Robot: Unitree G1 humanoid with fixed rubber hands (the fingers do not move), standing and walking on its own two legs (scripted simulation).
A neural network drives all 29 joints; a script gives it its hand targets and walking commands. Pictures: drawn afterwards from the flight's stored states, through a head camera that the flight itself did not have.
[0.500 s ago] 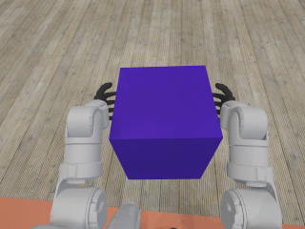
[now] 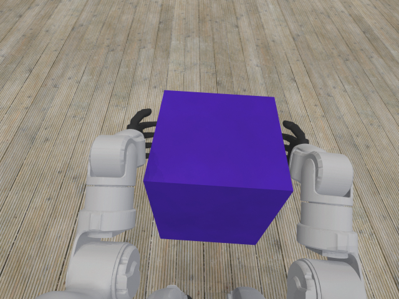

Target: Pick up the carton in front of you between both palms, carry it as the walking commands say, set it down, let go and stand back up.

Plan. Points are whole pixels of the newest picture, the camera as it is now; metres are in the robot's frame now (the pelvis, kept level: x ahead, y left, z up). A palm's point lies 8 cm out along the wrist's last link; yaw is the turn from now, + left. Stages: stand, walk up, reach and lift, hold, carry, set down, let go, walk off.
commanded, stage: carry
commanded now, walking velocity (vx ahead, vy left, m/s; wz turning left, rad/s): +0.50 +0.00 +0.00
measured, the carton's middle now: (213, 173) +0.36 +0.00 +0.03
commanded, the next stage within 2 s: none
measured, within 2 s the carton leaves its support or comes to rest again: neither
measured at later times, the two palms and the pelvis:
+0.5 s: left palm (130, 42) +0.66 +0.21 +0.12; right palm (249, 40) +0.70 -0.09 +0.12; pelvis +0.32 +0.01 +0.02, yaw +4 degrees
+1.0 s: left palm (131, 3) +0.90 +0.25 +0.10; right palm (228, 10) +0.89 -0.05 +0.10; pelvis +0.63 +0.11 +0.03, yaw +1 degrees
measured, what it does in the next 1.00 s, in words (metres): walks ahead: right foot, then left foot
